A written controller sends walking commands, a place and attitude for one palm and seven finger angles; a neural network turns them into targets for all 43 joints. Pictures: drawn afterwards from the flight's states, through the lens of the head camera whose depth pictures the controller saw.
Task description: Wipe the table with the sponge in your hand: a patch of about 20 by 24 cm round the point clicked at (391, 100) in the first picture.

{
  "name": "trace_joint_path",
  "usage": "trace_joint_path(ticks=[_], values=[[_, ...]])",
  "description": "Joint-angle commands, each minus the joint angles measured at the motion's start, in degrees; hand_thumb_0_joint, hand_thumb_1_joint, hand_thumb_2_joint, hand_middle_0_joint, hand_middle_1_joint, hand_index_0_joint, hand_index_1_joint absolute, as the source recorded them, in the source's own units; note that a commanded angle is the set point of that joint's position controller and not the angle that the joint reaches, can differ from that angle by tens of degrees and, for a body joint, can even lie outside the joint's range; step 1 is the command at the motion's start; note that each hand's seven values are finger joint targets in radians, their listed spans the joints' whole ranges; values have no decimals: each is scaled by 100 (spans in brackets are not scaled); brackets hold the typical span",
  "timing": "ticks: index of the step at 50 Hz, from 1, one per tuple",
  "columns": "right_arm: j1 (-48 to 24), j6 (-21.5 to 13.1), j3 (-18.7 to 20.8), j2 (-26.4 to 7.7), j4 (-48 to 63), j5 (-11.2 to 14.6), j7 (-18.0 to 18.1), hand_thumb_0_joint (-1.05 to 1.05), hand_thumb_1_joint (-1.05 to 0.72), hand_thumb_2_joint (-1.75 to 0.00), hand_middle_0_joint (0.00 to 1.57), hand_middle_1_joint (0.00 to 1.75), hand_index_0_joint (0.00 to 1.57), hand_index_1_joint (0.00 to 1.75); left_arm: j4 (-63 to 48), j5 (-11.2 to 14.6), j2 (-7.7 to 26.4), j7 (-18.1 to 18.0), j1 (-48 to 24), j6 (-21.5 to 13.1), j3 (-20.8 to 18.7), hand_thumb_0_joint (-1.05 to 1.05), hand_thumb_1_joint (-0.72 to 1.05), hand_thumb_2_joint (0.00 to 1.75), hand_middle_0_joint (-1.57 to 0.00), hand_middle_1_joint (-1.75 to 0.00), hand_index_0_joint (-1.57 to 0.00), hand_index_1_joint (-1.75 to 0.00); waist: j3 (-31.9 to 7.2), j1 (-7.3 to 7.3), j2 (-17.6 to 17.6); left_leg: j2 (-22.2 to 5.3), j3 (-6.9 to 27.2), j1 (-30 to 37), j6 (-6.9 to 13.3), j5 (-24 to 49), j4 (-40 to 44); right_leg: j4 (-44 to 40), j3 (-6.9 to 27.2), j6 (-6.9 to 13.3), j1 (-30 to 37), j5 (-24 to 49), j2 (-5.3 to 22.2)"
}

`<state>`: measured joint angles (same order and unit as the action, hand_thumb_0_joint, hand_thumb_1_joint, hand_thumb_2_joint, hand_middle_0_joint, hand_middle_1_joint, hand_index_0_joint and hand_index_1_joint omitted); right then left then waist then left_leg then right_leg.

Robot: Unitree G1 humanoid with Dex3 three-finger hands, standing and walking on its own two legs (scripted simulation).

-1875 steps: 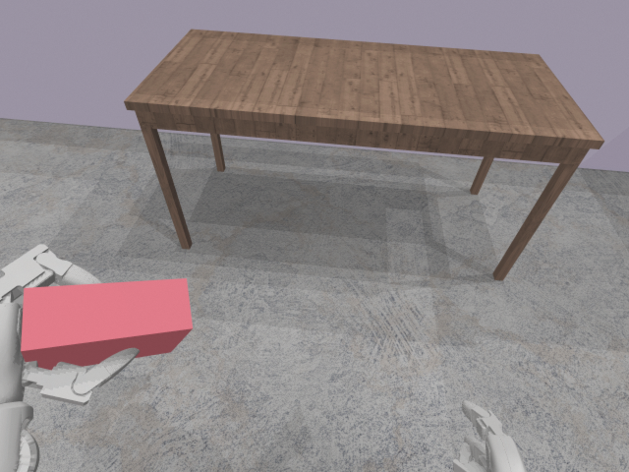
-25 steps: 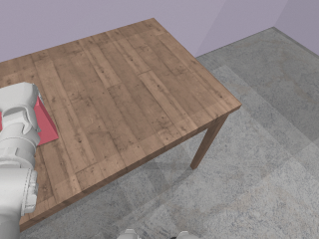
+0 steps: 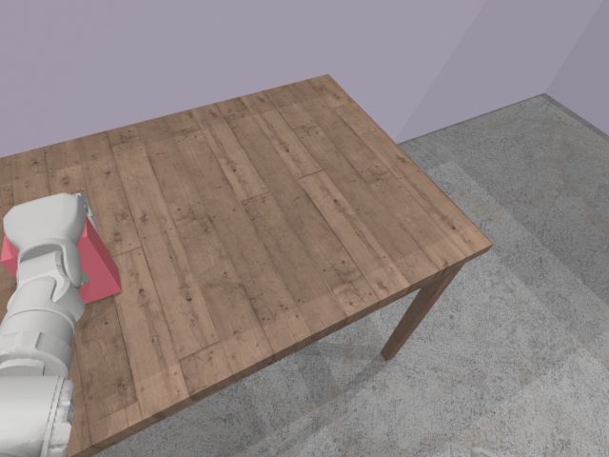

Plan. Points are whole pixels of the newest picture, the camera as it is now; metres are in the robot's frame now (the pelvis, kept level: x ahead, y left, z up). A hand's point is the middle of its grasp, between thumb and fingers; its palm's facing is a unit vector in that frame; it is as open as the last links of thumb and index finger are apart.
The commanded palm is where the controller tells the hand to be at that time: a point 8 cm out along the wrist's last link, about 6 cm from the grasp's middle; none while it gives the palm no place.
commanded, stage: wipe back along the first lane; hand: left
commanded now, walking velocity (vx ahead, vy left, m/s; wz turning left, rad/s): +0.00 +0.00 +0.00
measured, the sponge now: (74, 275) +0.37 +0.36 -0.03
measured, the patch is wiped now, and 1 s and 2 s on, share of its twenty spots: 0.95 0.95 0.95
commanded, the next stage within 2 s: lift the sponge slowly off the table in 1.76 s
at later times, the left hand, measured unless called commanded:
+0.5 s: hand (54, 272) +0.34 +0.36 +0.02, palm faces -0.09 -0.03 -1.00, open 9.5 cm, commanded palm +0.30 +0.33 +0.05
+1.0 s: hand (53, 307) +0.29 +0.34 +0.02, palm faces -0.06 -0.03 -1.00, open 9.5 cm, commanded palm +0.25 +0.31 +0.05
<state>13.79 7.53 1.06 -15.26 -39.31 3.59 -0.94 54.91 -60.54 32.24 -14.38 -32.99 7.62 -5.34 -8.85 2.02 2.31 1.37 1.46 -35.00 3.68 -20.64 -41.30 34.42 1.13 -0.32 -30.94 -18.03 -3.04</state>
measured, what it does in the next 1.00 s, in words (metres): stands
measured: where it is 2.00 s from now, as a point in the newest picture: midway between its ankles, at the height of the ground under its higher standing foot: outside the picture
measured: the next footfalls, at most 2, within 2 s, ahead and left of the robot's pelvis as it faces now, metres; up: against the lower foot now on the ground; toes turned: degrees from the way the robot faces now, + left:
none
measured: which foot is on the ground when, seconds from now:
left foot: down 0.00-1.00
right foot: down 0.00-1.00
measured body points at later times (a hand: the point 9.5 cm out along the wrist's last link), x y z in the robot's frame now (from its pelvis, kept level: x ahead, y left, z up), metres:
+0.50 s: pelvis +0.01 +0.00 +0.01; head +0.05 +0.00 +0.45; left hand +0.35 +0.35 +0.07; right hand +0.14 -0.26 -0.11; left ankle -0.02 +0.07 -0.72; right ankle -0.02 -0.14 -0.72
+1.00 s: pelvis +0.00 +0.00 +0.01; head +0.03 -0.01 +0.46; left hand +0.29 +0.33 +0.07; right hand +0.18 -0.24 -0.10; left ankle -0.02 +0.07 -0.72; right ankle -0.02 -0.14 -0.72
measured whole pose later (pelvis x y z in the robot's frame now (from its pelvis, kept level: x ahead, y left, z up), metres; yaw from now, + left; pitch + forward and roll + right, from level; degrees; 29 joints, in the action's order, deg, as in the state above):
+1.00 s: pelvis +0.00 +0.00 +0.01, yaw +2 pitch +9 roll -3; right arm 8.8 7.8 0.0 -14.8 -36.6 4.5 0.1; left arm 28.4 -55.7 27.0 -14.1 -9.9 15.3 0.9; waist -7.5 -2.0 3.5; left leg 2.3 2.4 -26.5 3.6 -19.8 -37.7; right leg 31.4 0.3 0.0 -22.4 -17.9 -2.1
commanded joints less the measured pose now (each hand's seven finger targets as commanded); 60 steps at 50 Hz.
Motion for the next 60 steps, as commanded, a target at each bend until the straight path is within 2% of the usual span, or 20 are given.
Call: trace_joint_path(ticks=[1, 5, 8, 10, 14, 17, 20, 24, 25, 27, 34, 38, 40, 43, 47, 49, 53, 55, 56, 60], values=[[103, -61, 332, -991, 528, -19, 74, 0, -90, -90, 20, 30, 20, 30, -613, -107, 1911, 23, -810, 237, -427, 0, 10, 130, -120, -160, -120, -160, -1590, -274, 201, -199, 339, 1578, -146, 3235, 388, -162, -279, 456, 713, 2013, -103], [-58, -63, 337, -940, 589, 1, 76, 0, -90, -90, 20, 30, 20, 30, -1010, -75, 1507, 109, -923, 230, -104, 0, 10, 130, -120, -160, -120, -160, -1526, -207, 423, -255, 376, 1826, -173, 3558, 398, -224, -284, 466, 558, 2034, -98], [-72, -30, 343, -925, 636, 7, 52, 0, -90, -90, 20, 30, 20, 30, -1097, -22, 1154, 163, -501, 279, 158, 0, 10, 130, -120, -160, -120, -160, -1535, -177, 276, -219, 353, 1855, -161, 3376, 387, -266, -308, 453, 629, 2008, -109], [-171, -48, 335, -911, 676, 7, 66, 0, -90, -90, 20, 30, 20, 30, -1313, 93, 1288, 179, -201, 229, -90, 0, 10, 130, -120, -160, -120, -160, -1668, -298, 333, -215, 330, 1865, -147, 3581, 395, -291, -231, 477, 862, 2283, -87], [-215, -15, 314, -925, 701, 22, 71, 0, -90, -90, 20, 30, 20, 30, -1358, 215, 1036, 193, 213, 307, 73, 0, 10, 130, -120, -160, -120, -160, -1403, -214, -19, -153, 266, 1623, -118, 3124, 444, -326, -261, 438, 990, 2355, -82], [-219, 5, 297, -955, 692, 21, 88, 0, -90, -90, 20, 30, 20, 30, -1279, 272, 1176, 198, 407, 338, -102, 0, 10, 130, -120, -160, -120, -160, -1267, -248, -231, -115, 240, 1432, -94, 2824, 493, -345, -262, 442, 1097, 2342, -74], [-375, 1, 241, -929, 710, 55, 105, 0, -90, -90, 20, 30, 20, 30, -1277, 311, 1087, 247, 519, 361, -50, 0, 10, 130, -120, -160, -120, -160, -1034, -303, -20, -86, 217, 1320, -100, 2587, 591, -396, -200, 479, 1083, 2230, -53], [-400, -2, 253, -914, 778, 54, 109, 0, -90, -90, 20, 30, 20, 30, -1521, 280, 977, 266, 748, 363, 84, 0, 10, 130, -120, -160, -120, -160, -1155, -315, -9, -74, 220, 1394, -98, 2478, 601, -396, -229, 474, 1128, 2077, -56], [-476, -40, 262, -885, 812, 59, 106, 0, -90, -90, 20, 30, 20, 30, -1724, 343, 975, 270, 907, 322, -34, 0, 10, 130, -120, -160, -120, -160, -1258, -413, 160, -108, 265, 1500, -114, 2762, 601, -375, -201, 504, 1163, 2162, -57], [-450, -75, 277, -865, 879, 52, 81, 0, -90, -90, 20, 30, 20, 30, -1856, 411, 635, 252, 1389, 339, 188, 0, 10, 130, -120, -160, -120, -160, -1266, -390, 55, -124, 283, 1611, -124, 2859, 561, -372, -266, 477, 1114, 2131, -85], [-682, -97, 267, -880, 948, 73, 107, 0, -90, -90, 20, 30, 20, 30, -2334, 552, 435, 182, 1585, 599, 284, 0, 10, 130, -120, -160, -120, -160, -876, -350, -275, -114, 299, 1430, -106, 2209, 717, -462, -298, 458, 1099, 1750, -83], [-806, -129, 234, -836, 977, 86, 126, 0, -90, -90, 20, 30, 20, 30, -2553, 559, 228, 211, 1700, 725, 475, 0, 10, 130, -120, -160, -120, -160, -758, -376, -62, -112, 325, 1533, -132, 2192, 780, -467, -321, 490, 1061, 1600, -86], [-905, -142, 208, -849, 959, 94, 144, 0, -90, -90, 20, 30, 20, 30, -2642, 571, 432, 236, 1693, 757, 271, 0, 10, 130, -120, -160, -120, -160, -792, -450, -26, -106, 358, 1565, -134, 2200, 823, -500, -251, 514, 1146, 1606, -88], [-923, -144, 192, -810, 994, 91, 163, 0, -90, -90, 20, 30, 20, 30, -2693, 560, 192, 264, 1850, 801, 509, 0, 10, 130, -120, -160, -120, -160, -678, -406, -122, -89, 346, 1550, -137, 2011, 844, -508, -303, 501, 1109, 1441, -89], [-961, -178, 171, -790, 1020, 85, 177, 0, -90, -90, 20, 30, 20, 30, -2820, 566, 196, 283, 2045, 809, 461, 0, 10, 130, -120, -160, -120, -160, -692, -463, -168, -78, 381, 1604, -149, 2080, 854, -514, -291, 515, 1187, 1517, -93], [-1021, -195, 172, -762, 1046, 82, 166, 0, -90, -90, 20, 30, 20, 30, -2943, 549, -56, 295, 2107, 812, 656, 0, 10, 130, -120, -160, -120, -160, -697, -450, -189, -96, 392, 1667, -163, 2143, 856, -496, -306, 511, 1148, 1541, -93], [-1085, -238, 161, -739, 1096, 74, 162, 0, -90, -90, 20, 30, 20, 30, -3197, 618, -96, 275, 2439, 804, 625, 0, 10, 130, -120, -160, -120, -160, -726, -486, -197, -74, 369, 1693, -159, 2270, 826, -493, -273, 509, 1292, 1783, -88], [-1163, -247, 163, -767, 1071, 68, 170, 0, -90, -90, 20, 30, 20, 30, -3345, 642, 140, 251, 2526, 812, 343, 0, 10, 130, -120, -160, -120, -160, -802, -566, -232, -75, 382, 1693, -164, 2381, 851, -491, -181, 524, 1444, 1987, -79], [-1125, -257, 169, -725, 1098, 52, 167, 0, -90, -90, 20, 30, 20, 30, -3397, 675, -93, 242, 2752, 811, 527, 0, 10, 130, -120, -160, -120, -160, -795, -534, -260, -63, 336, 1716, -153, 2422, 813, -476, -230, 494, 1489, 2058, -66], [-1270, -274, 152, -734, 1103, 67, 144, 0, -90, -90, 20, 30, 20, 30, -3705, 678, -39, 244, 2917, 888, 447, 0, 10, 130, -120, -160, -120, -160, -676, -572, -179, -74, 360, 1738, -171, 2505, 867, -497, -148, 505, 1514, 2191, -60]])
